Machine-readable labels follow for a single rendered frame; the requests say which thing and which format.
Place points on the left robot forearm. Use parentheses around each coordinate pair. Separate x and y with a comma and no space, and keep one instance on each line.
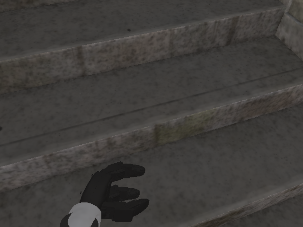
(83,214)

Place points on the robot left hand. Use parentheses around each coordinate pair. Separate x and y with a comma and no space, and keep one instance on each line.
(111,200)

